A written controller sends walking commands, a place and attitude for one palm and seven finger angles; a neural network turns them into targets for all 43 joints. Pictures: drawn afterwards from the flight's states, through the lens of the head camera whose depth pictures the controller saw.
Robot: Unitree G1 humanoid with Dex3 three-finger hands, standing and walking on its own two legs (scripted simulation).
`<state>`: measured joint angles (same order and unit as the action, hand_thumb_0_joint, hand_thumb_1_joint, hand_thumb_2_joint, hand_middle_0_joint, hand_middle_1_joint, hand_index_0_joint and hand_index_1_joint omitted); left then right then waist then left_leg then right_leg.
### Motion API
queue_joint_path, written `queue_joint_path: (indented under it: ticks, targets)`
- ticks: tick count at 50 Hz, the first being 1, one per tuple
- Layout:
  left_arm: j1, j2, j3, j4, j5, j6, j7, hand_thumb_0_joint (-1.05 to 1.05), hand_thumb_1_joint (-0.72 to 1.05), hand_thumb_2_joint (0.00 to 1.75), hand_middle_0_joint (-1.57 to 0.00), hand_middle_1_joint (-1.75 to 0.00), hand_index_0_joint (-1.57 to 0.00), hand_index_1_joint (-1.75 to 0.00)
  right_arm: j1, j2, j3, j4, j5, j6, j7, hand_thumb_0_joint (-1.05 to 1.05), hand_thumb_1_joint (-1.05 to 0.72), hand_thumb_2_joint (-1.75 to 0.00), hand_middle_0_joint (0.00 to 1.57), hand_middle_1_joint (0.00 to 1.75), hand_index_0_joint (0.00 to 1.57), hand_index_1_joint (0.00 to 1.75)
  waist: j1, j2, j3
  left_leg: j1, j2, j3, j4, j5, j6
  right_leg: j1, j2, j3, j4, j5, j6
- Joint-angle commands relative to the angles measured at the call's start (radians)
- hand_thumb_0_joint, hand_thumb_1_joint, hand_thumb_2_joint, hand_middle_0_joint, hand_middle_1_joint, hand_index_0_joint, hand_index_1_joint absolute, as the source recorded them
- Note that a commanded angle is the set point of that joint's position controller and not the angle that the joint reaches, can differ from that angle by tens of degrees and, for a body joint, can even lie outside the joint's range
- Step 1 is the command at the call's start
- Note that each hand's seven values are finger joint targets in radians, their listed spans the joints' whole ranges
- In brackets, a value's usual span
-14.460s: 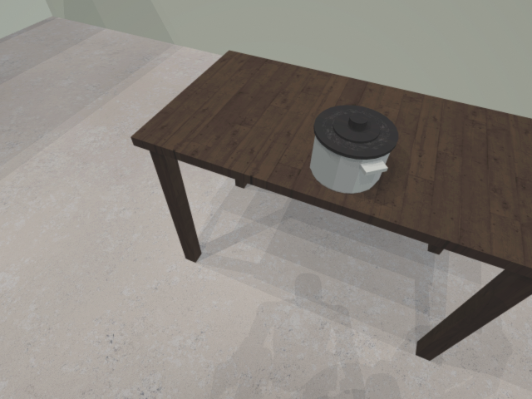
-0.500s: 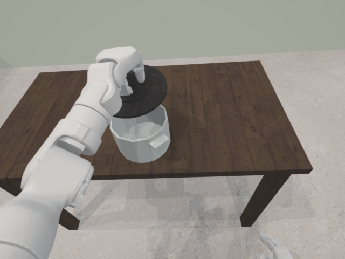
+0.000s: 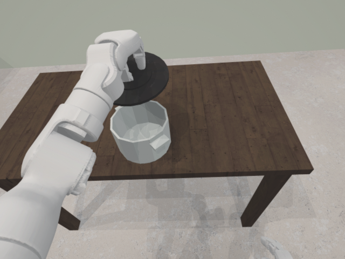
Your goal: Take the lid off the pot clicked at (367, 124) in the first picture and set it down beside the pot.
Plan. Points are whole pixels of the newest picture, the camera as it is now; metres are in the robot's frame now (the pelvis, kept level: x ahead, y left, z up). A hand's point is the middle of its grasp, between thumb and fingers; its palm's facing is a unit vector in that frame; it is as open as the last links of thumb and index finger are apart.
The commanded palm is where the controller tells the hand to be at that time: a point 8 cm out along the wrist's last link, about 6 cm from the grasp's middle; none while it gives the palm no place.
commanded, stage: lift the lid straight up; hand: left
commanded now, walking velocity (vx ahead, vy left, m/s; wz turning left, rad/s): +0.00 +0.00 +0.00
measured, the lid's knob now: (129, 68) +0.51 +0.09 +0.19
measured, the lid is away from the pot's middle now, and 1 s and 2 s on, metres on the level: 0.01 0.10 0.23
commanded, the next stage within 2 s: move the lid sideways beside the pot in 0.02 s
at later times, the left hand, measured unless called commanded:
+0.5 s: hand (101, 73) +0.47 +0.15 +0.21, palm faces -0.23 -0.04 -0.97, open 6.8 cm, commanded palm +0.45 +0.16 +0.28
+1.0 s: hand (78, 76) +0.46 +0.20 +0.21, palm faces -0.24 -0.04 -0.97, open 6.8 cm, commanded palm +0.45 +0.21 +0.28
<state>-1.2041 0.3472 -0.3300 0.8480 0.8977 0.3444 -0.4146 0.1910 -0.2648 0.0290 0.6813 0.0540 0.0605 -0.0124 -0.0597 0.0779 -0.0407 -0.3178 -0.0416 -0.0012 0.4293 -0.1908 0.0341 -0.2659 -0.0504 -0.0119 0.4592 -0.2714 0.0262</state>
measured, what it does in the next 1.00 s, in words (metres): stands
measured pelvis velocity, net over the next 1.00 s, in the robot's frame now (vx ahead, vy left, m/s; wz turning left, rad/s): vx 0.00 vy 0.01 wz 0.01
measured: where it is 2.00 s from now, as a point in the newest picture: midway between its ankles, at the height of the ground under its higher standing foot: outside the picture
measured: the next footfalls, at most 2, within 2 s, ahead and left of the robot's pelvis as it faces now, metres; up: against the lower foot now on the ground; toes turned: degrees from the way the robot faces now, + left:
none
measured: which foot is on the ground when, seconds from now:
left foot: down 0.00-1.00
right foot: down 0.00-1.00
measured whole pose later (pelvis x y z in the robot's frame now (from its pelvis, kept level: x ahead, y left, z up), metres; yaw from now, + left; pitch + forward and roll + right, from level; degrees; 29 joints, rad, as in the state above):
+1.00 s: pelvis +0.00 +0.01 +0.00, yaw +0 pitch +5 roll +0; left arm -1.12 0.56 -0.23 0.78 0.92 0.22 -0.49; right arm 0.20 -0.27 0.03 0.65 0.07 0.10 -0.03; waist -0.06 0.06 -0.01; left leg -0.33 -0.04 -0.01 0.44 -0.19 0.05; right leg -0.25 -0.05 -0.02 0.42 -0.24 0.04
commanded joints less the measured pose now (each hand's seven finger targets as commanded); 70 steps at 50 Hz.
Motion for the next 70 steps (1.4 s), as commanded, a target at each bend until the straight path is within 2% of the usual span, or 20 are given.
queue_joint_path:
  ticks: [1, 3, 5, 8, 12, 14, 17, 18, 25, 35, 40, 42, 49, 52, 54, 58, 64, 67, 68, 70]
  targets:
    - [-0.647, 0.282, 0.132, -0.202, 0.043, 0.0, 0.049, 0.0, 0.79, 0.85, -0.93, -1.03, -0.91, -1.03, -0.07, -0.112, -0.031, -0.13, 0.005, -0.043, -0.013, 0.0, -0.9, -0.9, 0.2, 0.3, 0.2, 0.3, 0.003, -0.152, -0.431, 0.262, -0.013, -0.029, -0.003, 0.266, 0.043, 0.077, 0.055, -0.031, -0.031, 0.407, -0.058]
    - [-0.652, 0.292, 0.134, -0.239, 0.044, -0.02, 0.054, 0.0, 0.79, 0.85, -0.93, -1.03, -0.91, -1.03, -0.075, -0.106, -0.029, -0.141, 0.003, -0.052, -0.017, 0.0, -0.9, -0.9, 0.2, 0.3, 0.2, 0.3, 0.006, -0.124, -0.47, 0.284, -0.013, -0.034, 0.0, 0.296, 0.043, 0.093, 0.052, -0.027, -0.025, 0.422, -0.06]
    - [-0.638, 0.225, 0.079, -0.199, 0.049, -0.014, 0.051, 0.0, 0.79, 0.85, -0.93, -1.03, -0.91, -1.03, -0.077, -0.103, -0.03, -0.136, 0.008, -0.048, -0.016, 0.0, -0.9, -0.9, 0.2, 0.3, 0.2, 0.3, -0.005, -0.134, -0.419, 0.276, -0.011, -0.032, 0.001, 0.29, 0.041, 0.054, 0.057, -0.034, -0.029, 0.408, -0.06]
    - [-0.634, 0.339, 0.175, -0.249, 0.045, -0.036, 0.062, 0.0, 0.79, 0.85, -0.93, -1.03, -0.91, -1.03, -0.074, -0.11, -0.029, -0.147, 0.0, -0.053, -0.02, 0.0, -0.9, -0.9, 0.2, 0.3, 0.2, 0.3, 0.014, -0.122, -0.486, 0.286, -0.011, -0.031, 0.0, 0.296, 0.043, 0.111, 0.051, -0.021, -0.029, 0.424, -0.059]
    - [-0.559, 0.271, 0.124, -0.214, 0.046, -0.033, 0.056, 0.0, 0.79, 0.85, -0.93, -1.03, -0.91, -1.03, -0.086, -0.109, -0.034, -0.152, 0.006, -0.044, -0.018, 0.0, -0.9, -0.9, 0.2, 0.3, 0.2, 0.3, 0.009, -0.126, -0.432, 0.265, -0.011, -0.025, 0.008, 0.321, 0.045, 0.085, 0.05, -0.029, -0.034, 0.437, -0.062]
    - [-0.563, 0.323, 0.157, -0.174, 0.055, -0.018, 0.05, 0.0, 0.79, 0.85, -0.93, -1.03, -0.91, -1.03, -0.08, -0.117, -0.03, -0.139, 0.008, -0.029, -0.02, 0.0, -0.9, -0.9, 0.2, 0.3, 0.2, 0.3, 0.008, -0.15, -0.393, 0.24, -0.007, -0.02, -0.007, 0.258, 0.042, 0.075, 0.051, -0.03, -0.04, 0.398, -0.058]
    - [-0.585, 0.318, 0.137, -0.262, 0.041, -0.044, 0.031, 0.0, 0.79, 0.85, -0.93, -1.03, -0.91, -1.03, -0.091, -0.115, -0.032, -0.164, 0.009, -0.039, -0.026, 0.0, -0.9, -0.9, 0.2, 0.3, 0.2, 0.3, 0.003, -0.108, -0.451, 0.276, -0.013, -0.023, 0.009, 0.306, 0.048, 0.097, 0.045, -0.024, -0.038, 0.435, -0.06]
    - [-0.591, 0.374, 0.177, -0.265, 0.055, -0.047, 0.03, 0.0, 0.79, 0.85, -0.93, -1.03, -0.91, -1.03, -0.085, -0.116, -0.033, -0.158, 0.009, -0.037, -0.028, 0.0, -0.9, -0.9, 0.2, 0.3, 0.2, 0.3, 0.007, -0.11, -0.458, 0.285, -0.009, -0.024, 0.008, 0.299, 0.047, 0.102, 0.048, -0.02, -0.038, 0.43, -0.057]
    - [-0.561, 0.346, 0.141, -0.282, 0.035, -0.07, -0.002, 0.0, 0.79, 0.85, -0.93, -1.03, -0.91, -1.03, -0.075, -0.119, -0.036, -0.158, 0.018, -0.032, -0.029, 0.0, -0.9, -0.9, 0.2, 0.3, 0.2, 0.3, -0.006, -0.098, -0.407, 0.297, -0.009, -0.034, 0.002, 0.285, 0.047, 0.055, 0.056, -0.036, -0.053, 0.381, -0.058]
    - [-0.567, 0.45, 0.204, -0.304, 0.047, -0.108, -0.001, 0.0, 0.79, 0.85, -0.93, -1.03, -0.91, -1.03, -0.053, -0.134, -0.042, -0.153, 0.015, -0.03, -0.028, 0.0, -0.9, -0.9, 0.2, 0.3, 0.2, 0.3, -0.003, -0.042, -0.446, 0.332, -0.003, -0.049, 0.011, 0.319, 0.042, 0.05, 0.062, -0.04, -0.052, 0.365, -0.067]
    - [-0.526, 0.41, 0.173, -0.271, 0.043, -0.101, -0.017, 0.0, 0.79, 0.85, -0.93, -1.03, -0.91, -1.03, -0.047, -0.136, -0.044, -0.151, 0.019, -0.016, -0.022, 0.0, -0.9, -0.9, 0.2, 0.3, 0.2, 0.3, -0.011, -0.056, -0.396, 0.322, 0.0, -0.053, 0.012, 0.333, 0.04, 0.011, 0.066, -0.049, -0.061, 0.345, -0.066]
    - [-0.513, 0.486, 0.23, -0.286, 0.037, -0.11, -0.016, 0.0, 0.79, 0.85, -0.93, -1.03, -0.91, -1.03, -0.041, -0.151, -0.048, -0.155, 0.016, -0.013, -0.022, 0.0, -0.9, -0.9, 0.2, 0.3, 0.2, 0.3, 0.0, -0.064, -0.423, 0.311, -0.001, -0.054, 0.011, 0.325, 0.042, 0.043, 0.061, -0.044, -0.06, 0.352, -0.069]
    - [-0.529, 0.476, 0.206, -0.258, 0.056, -0.129, -0.024, 0.0, 0.79, 0.85, -0.93, -1.03, -0.91, -1.03, -0.034, -0.144, -0.047, -0.153, 0.02, -0.001, -0.025, 0.0, -0.9, -0.9, 0.2, 0.3, 0.2, 0.3, -0.012, -0.049, -0.417, 0.317, 0.0, -0.053, 0.012, 0.317, 0.041, 0.022, 0.068, -0.049, -0.064, 0.332, -0.067]
    - [-0.524, 0.565, 0.263, -0.26, 0.05, -0.148, -0.022, 0.0, 0.79, 0.85, -0.93, -1.03, -0.91, -1.03, -0.025, -0.161, -0.05, -0.156, 0.021, 0.002, -0.029, 0.0, -0.9, -0.9, 0.2, 0.3, 0.2, 0.3, -0.003, -0.052, -0.421, 0.295, 0.001, -0.053, 0.006, 0.288, 0.042, 0.047, 0.062, -0.046, -0.066, 0.326, -0.07]
    - [-0.529, 0.53, 0.23, -0.216, 0.062, -0.152, -0.027, 0.0, 0.79, 0.85, -0.93, -1.03, -0.91, -1.03, -0.028, -0.151, -0.046, -0.154, 0.022, 0.008, -0.032, 0.0, -0.9, -0.9, 0.2, 0.3, 0.2, 0.3, -0.012, -0.044, -0.397, 0.286, -0.002, -0.047, 0.006, 0.27, 0.044, 0.026, 0.067, -0.048, -0.071, 0.311, -0.067]
    - [-0.541, 0.591, 0.266, -0.282, 0.061, -0.182, -0.03, 0.0, 0.79, 0.85, -0.93, -1.03, -0.91, -1.03, -0.021, -0.156, -0.053, -0.163, 0.021, 0.01, -0.032, 0.0, -0.9, -0.9, 0.2, 0.3, 0.2, 0.3, -0.011, -0.016, -0.458, 0.324, 0.002, -0.049, 0.018, 0.343, 0.047, 0.052, 0.067, -0.041, -0.066, 0.359, -0.067]
    - [-0.465, 0.608, 0.272, -0.202, 0.05, -0.186, -0.054, 0.0, 0.79, 0.85, -0.93, -1.03, -0.91, -1.03, -0.006, -0.168, -0.056, -0.151, 0.03, 0.033, -0.031, 0.0, -0.9, -0.9, 0.2, 0.3, 0.2, 0.3, -0.017, -0.036, -0.366, 0.28, 0.003, -0.044, 0.015, 0.289, 0.048, 0.013, 0.072, -0.053, -0.083, 0.317, -0.066]
    - [-0.537, 0.575, 0.225, -0.316, 0.035, -0.208, -0.057, 0.0, 0.79, 0.85, -0.93, -1.03, -0.91, -1.03, -0.018, -0.169, -0.06, -0.161, 0.032, 0.031, -0.031, 0.0, -0.9, -0.9, 0.2, 0.3, 0.2, 0.3, -0.025, 0.037, -0.421, 0.341, 0.004, -0.051, 0.026, 0.335, 0.047, 0.001, 0.069, -0.051, -0.082, 0.32, -0.069]
    - [-0.57, 0.645, 0.281, -0.397, 0.046, -0.222, -0.045, 0.0, 0.79, 0.85, -0.93, -1.03, -0.91, -1.03, -0.008, -0.163, -0.063, -0.167, 0.028, 0.027, -0.03, 0.0, -0.9, -0.9, 0.2, 0.3, 0.2, 0.3, -0.019, 0.065, -0.492, 0.387, 0.008, -0.066, 0.028, 0.385, 0.045, 0.021, 0.076, -0.048, -0.076, 0.331, -0.068]
    - [-0.511, 0.653, 0.307, -0.362, 0.046, -0.229, -0.047, 0.0, 0.79, 0.85, -0.93, -1.03, -0.91, -1.03, -0.003, -0.161, -0.062, -0.161, 0.025, 0.026, -0.031, 0.0, -0.9, -0.9, 0.2, 0.3, 0.2, 0.3, -0.015, 0.059, -0.482, 0.394, 0.009, -0.073, 0.038, 0.434, 0.046, 0.011, 0.078, -0.053, -0.077, 0.343, -0.068]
